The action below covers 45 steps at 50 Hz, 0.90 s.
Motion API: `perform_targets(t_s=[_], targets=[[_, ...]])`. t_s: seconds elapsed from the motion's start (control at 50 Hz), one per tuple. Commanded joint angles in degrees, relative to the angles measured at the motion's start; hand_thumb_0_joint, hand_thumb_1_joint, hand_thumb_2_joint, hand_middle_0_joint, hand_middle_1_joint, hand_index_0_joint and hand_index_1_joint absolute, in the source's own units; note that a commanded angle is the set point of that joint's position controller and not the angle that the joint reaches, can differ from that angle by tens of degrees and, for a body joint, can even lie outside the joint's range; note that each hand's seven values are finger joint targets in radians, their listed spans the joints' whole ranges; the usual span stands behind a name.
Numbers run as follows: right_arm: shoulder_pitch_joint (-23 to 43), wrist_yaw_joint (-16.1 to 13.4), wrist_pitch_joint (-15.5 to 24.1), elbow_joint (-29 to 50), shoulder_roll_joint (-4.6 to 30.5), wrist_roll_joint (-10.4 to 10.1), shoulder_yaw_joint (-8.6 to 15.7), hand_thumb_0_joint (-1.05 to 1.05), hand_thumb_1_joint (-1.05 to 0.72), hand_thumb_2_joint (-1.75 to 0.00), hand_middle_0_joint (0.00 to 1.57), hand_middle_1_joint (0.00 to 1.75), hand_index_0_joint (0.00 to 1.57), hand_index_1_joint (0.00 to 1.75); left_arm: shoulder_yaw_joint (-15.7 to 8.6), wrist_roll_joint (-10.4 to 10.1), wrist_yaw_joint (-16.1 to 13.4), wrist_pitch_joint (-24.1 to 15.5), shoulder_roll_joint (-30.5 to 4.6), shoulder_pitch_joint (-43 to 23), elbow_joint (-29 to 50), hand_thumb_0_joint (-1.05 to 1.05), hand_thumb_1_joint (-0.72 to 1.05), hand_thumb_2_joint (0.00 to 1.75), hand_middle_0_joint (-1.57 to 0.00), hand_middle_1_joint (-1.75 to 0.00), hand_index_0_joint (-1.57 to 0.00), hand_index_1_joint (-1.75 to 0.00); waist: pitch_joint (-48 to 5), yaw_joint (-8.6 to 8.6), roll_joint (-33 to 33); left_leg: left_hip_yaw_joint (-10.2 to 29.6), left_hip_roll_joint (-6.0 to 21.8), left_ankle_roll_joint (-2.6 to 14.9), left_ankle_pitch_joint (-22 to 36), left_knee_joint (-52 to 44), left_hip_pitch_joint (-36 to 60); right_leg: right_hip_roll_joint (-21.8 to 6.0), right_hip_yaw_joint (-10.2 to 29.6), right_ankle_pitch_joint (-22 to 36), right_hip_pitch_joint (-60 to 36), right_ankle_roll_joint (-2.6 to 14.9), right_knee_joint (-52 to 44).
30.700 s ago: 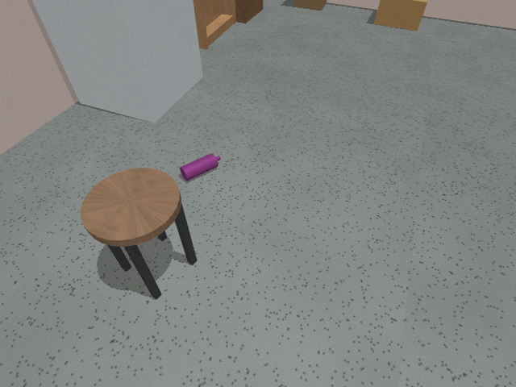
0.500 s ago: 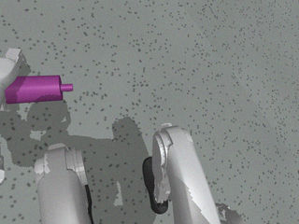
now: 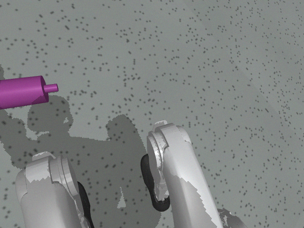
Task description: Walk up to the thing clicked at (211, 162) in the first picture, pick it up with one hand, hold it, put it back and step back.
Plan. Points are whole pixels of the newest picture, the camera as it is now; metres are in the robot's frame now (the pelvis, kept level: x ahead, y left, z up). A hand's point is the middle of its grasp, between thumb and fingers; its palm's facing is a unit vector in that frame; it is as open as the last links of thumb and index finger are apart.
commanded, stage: approach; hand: left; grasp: from above
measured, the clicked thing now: (15, 92) +0.52 +0.26 -0.28
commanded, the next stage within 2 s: close in in 0.12 s
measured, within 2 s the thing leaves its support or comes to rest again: neither
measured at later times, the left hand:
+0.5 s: hand out of the picture +0.49 +0.30 -0.16, palm faces -0.49 -0.02 -0.87, open 13.8 cm
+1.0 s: hand out of the picture +0.50 +0.28 -0.22, palm faces -0.44 -0.03 -0.90, open 13.9 cm
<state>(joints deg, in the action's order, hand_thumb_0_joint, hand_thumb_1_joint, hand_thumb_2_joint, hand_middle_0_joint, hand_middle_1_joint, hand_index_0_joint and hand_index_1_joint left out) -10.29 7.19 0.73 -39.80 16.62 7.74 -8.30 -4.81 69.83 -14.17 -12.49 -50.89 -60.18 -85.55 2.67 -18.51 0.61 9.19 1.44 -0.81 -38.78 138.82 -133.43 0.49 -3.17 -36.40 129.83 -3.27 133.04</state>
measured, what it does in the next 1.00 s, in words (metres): stands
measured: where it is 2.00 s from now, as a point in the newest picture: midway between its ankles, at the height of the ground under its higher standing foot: (122, 207)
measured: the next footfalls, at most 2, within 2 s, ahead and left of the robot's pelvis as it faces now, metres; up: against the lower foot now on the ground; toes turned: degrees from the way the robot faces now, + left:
none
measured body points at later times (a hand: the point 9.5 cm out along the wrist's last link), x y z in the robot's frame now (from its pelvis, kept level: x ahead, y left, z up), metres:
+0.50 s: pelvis +0.00 +0.01 +0.01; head +0.25 +0.09 +0.37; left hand +0.52 +0.30 -0.11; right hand +0.04 -0.26 -0.08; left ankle +0.08 +0.13 -0.29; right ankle +0.11 -0.13 -0.29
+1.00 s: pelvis +0.00 +0.01 -0.02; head +0.28 +0.10 +0.33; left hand +0.52 +0.28 -0.17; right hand +0.01 -0.26 -0.08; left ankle +0.08 +0.13 -0.29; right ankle +0.11 -0.13 -0.29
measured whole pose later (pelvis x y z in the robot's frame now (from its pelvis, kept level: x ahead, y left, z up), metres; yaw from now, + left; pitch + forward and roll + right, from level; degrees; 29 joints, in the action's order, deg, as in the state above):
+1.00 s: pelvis +0.00 +0.01 -0.02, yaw -3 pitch +31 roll -11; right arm -10.1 8.7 5.1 -38.7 17.2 11.8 -12.7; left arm -4.9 79.5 -29.3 -16.0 -55.7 -63.3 -94.5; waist 4.6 -23.1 5.1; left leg 12.1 1.3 -0.8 -40.1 143.2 -135.5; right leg 1.4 -5.3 -36.6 130.5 -3.9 134.9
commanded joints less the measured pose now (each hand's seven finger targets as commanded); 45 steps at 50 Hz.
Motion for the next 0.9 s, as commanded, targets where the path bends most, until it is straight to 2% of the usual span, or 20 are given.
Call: perform_targets(t_s=[0.0,0.04,0.08,0.12,0.14,0.16,0.24,0.3,0.32,0.38,0.44,0.48,0.5,0.52,0.58,0.64,0.72,0.76,0.84,0.88], targets=[[-13.16,-0.69,-0.12,0.16,15.82,1.34,5.63,0.0,-0.91,-0.9,0.2,0.3,0.2,0.3,-0.85,-0.64,-1.39,-6.32,-13.23,-19.4,15.27,0.0,-0.49,0.93,-0.06,-1.09,-0.09,-1.05,-42.44,-0.84,-18.11,-5.68,-1.36,2.1,8.85,-11.57,27.83,1.49,-5.72,9.42,-23.95,4.54,-14.38],[-13.58,-0.51,-0.46,-0.15,16.03,1.57,6.52,0.0,-0.91,-0.9,0.2,0.3,0.2,0.3,0.74,0.64,-2.28,-8.3,-10.64,-20.43,19.43,0.0,-0.5,0.95,-0.06,-1.08,-0.09,-1.05,-44.67,-1.53,-22.29,-4.83,-0.99,1.19,10.9,-12.18,33.7,1.67,-6.84,10.82,-21.79,4.88,-13.33],[-13.08,-0.24,-0.77,-0.18,15.61,1.56,7.43,0.0,-0.91,-0.9,0.2,0.3,0.2,0.3,0.17,1.43,-3.89,-8.85,-11.62,-20.0,23.8,0.0,-0.5,0.97,-0.06,-1.08,-0.09,-1.05,-47.34,0.15,-24.9,-5.41,-1.15,0.92,12.48,-12.4,35.84,1.6,-6.48,12.5,-22.36,4.96,-12.76],[-12.64,-0.06,-1.15,-0.37,15.64,1.33,8.48,0.0,-0.91,-0.9,0.2,0.3,0.2,0.3,0.51,2.0,-5.29,-7.96,-10.0,-20.34,25.82,0.0,-0.51,1.02,-0.07,-1.08,-0.08,-1.06,-47.97,0.26,-27.74,-5.09,-1.02,0.36,14.88,-13.82,39.84,1.3,-7.0,13.7,-19.78,5.23,-11.81],[-12.48,-0.01,-1.37,-0.54,15.58,1.26,8.63,0.0,-0.91,-0.9,0.2,0.3,0.2,0.3,0.56,2.93,-5.96,-7.53,-10.65,-22.09,25.73,0.0,-0.5,1.06,-0.08,-1.1,-0.09,-1.08,-48.27,0.21,-29.3,-5.01,-0.86,0.33,15.0,-14.4,40.54,1.4,-7.11,13.68,-18.54,5.44,-11.5],[-11.88,-0.13,-1.62,-0.61,15.83,1.04,8.82,0.0,-0.91,-0.9,0.2,0.3,0.2,0.3,-0.61,3.34,-6.68,-6.6,-12.18,-21.42,23.75,0.0,-0.5,1.04,-0.07,-1.09,-0.08,-1.07,-46.56,0.98,-28.93,-4.8,-0.83,0.35,15.53,-14.97,40.67,1.26,-7.12,13.75,-16.81,5.5,-11.48],[-11.33,0.05,-2.2,-0.81,14.73,0.51,7.25,0.0,-0.91,-0.9,0.2,0.3,0.2,0.3,0.35,6.92,-8.69,-2.69,-10.59,-19.96,10.91,0.0,-0.5,1.0,-0.07,-1.05,-0.09,-1.03,-38.46,0.31,-24.45,-5.43,-1.28,1.29,12.31,-15.59,33.43,1.2,-7.2,12.35,-14.56,5.56,-12.22],[-11.03,0.2,-1.65,-0.09,14.98,0.41,6.15,0.0,-0.9,-0.9,0.2,0.3,0.2,0.3,3.1,6.55,-8.64,-0.46,-5.67,-18.21,3.26,0.0,-0.49,0.95,-0.06,-1.05,-0.09,-1.02,-34.09,-1.69,-19.71,-4.26,-1.57,1.78,9.57,-16.31,30.37,0.92,-7.91,10.91,-13.09,5.27,-12.58],[-10.71,0.21,-1.49,0.23,15.39,0.34,6.06,0.0,-0.9,-0.89,0.2,0.3,0.2,0.3,3.39,6.34,-8.39,-0.02,-5.46,-18.2,2.44,0.0,-0.46,0.91,-0.05,-1.06,-0.1,-1.02,-34.21,-1.71,-19.28,-3.76,-1.59,1.81,9.12,-16.96,30.36,0.8,-8.07,10.47,-12.79,5.13,-12.56],[-10.66,0.2,-0.85,1.0,15.61,0.21,5.41,0.0,-0.9,-0.89,0.2,0.3,0.2,0.3,4.44,5.49,-6.39,0.54,-6.11,-20.19,2.8,0.0,-0.46,0.92,-0.06,-1.07,-0.1,-1.03,-35.7,-2.69,-17.64,-3.98,-1.7,2.41,8.72,-15.83,29.29,1.02,-7.54,10.42,-15.43,4.96,-13.23],[-10.96,0.11,-0.19,1.74,15.88,0.32,5.06,0.0,-0.9,-0.9,0.2,0.3,0.2,0.3,2.45,4.66,-4.88,-0.37,-10.67,-23.05,6.15,0.0,-0.46,0.94,-0.06,-1.08,-0.1,-1.04,-37.48,-2.43,-18.43,-4.35,-1.69,2.58,8.96,-14.57,28.99,0.92,-6.74,10.53,-17.25,4.77,-13.01],[-11.08,0.05,-0.04,2.0,16.06,0.58,4.66,0.0,-0.91,-0.9,0.2,0.3,0.2,0.3,0.45,4.35,-5.27,-1.58,-13.73,-23.63,7.28,0.0,-0.47,0.95,-0.07,-1.09,-0.1,-1.05,-39.56,-2.2,-18.75,-4.55,-1.61,2.48,9.12,-13.74,28.78,1.11,-6.63,10.57,-19.26,4.69,-12.76],[-11.83,0.17,0.1,2.05,15.84,0.79,4.34,0.0,-0.91,-0.9,0.2,0.3,0.2,0.3,1.18,4.66,-5.32,-2.15,-12.55,-23.22,7.35,0.0,-0.49,0.96,-0.06,-1.05,-0.08,-1.03,-39.45,-2.55,-19.12,-4.74,-1.66,2.31,9.66,-13.84,29.48,1.09,-6.69,10.92,-19.68,4.66,-12.78],[-11.76,0.24,0.2,1.77,15.57,0.95,4.01,0.0,-0.91,-0.9,0.2,0.3,0.2,0.3,1.59,4.38,-5.75,-2.7,-11.69,-22.31,5.73,0.0,-0.49,0.95,-0.06,-1.05,-0.08,-1.02,-39.39,-2.65,-19.94,-4.77,-1.63,2.17,9.03,-13.86,29.42,1.33,-6.89,10.21,-19.67,4.67,-12.85],[-11.78,0.28,0.6,1.58,16.18,1.61,3.43,0.0,-0.9,-0.9,0.2,0.3,0.2,0.3,1.0,5.08,-7.23,-4.66,-12.85,-21.36,2.94,0.0,-0.48,0.93,-0.06,-1.05,-0.08,-1.02,-35.24,-3.68,-19.14,-4.3,-1.57,2.1,5.74,-13.45,27.18,1.63,-7.76,7.01,-16.57,4.9,-12.85],[-11.92,0.19,0.9,1.34,16.37,2.18,2.58,0.0,-0.9,-0.9,0.2,0.3,0.2,0.3,-0.02,6.61,-9.24,-6.35,-16.34,-22.26,4.65,0.0,-0.5,0.96,-0.06,-1.03,-0.08,-1.01,-37.91,-2.5,-22.51,-4.76,-1.42,1.87,6.47,-13.06,29.33,1.88,-7.63,7.75,-18.19,4.92,-12.46],[-11.93,0.27,1.62,0.96,16.88,3.14,1.88,0.0,-0.9,-0.9,0.2,0.3,0.2,0.3,-0.72,8.04,-12.37,-7.32,-17.15,-20.7,3.59,0.0,-0.49,0.97,-0.06,-1.02,-0.07,-1.0,-37.86,-3.77,-23.56,-4.44,-1.07,1.83,8.13,-11.68,29.94,2.13,-8.29,9.74,-18.8,4.75,-11.15],[-11.63,0.11,1.98,0.7,17.18,3.07,1.71,0.0,-0.89,-0.9,0.2,0.3,0.2,0.3,-1.89,8.01,-14.06,-7.2,-18.84,-20.07,2.82,0.0,-0.49,0.99,-0.06,-1.0,-0.07,-0.99,-37.28,-3.3,-22.18,-4.61,-1.17,2.15,8.57,-10.92,27.97,2.16,-8.17,10.55,-19.08,4.59,-11.14],[-12.35,0.47,3.23,0.16,17.31,4.08,1.04,0.0,-0.89,-0.9,0.2,0.3,0.2,0.3,-1.17,9.39,-16.55,-5.72,-17.65,-20.27,0.26,0.0,-0.48,0.99,-0.07,-1.01,-0.07,-1.0,-37.27,-4.79,-23.17,-4.03,-0.62,1.97,10.41,-10.38,29.66,2.56,-8.89,12.61,-18.93,4.49,-10.01],[-11.92,0.85,4.17,0.27,17.56,4.23,0.76,0.0,-0.89,-0.9,0.2,0.3,0.2,0.3,-0.38,9.1,-17.26,-4.48,-16.99,-20.07,-1.78,0.0,-0.48,0.98,-0.06,-1.01,-0.08,-1.0,-35.31,-5.4,-23.19,-4.25,-0.73,2.13,9.64,-9.89,27.94,2.64,-8.78,12.38,-18.49,4.45,-9.97]])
